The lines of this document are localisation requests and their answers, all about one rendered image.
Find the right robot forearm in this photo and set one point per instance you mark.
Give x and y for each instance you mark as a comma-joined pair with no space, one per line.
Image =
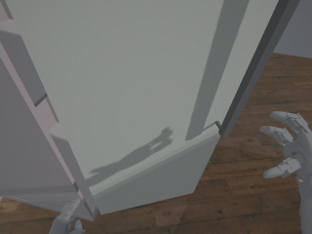
304,180

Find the robot right hand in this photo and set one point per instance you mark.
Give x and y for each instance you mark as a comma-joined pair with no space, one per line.
302,145

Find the robot left hand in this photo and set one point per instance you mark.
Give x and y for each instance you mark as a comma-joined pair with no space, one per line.
64,222

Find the handle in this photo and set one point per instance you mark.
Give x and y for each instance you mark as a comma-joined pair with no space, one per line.
273,32

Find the fridge door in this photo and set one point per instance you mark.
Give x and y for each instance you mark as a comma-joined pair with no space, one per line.
137,85

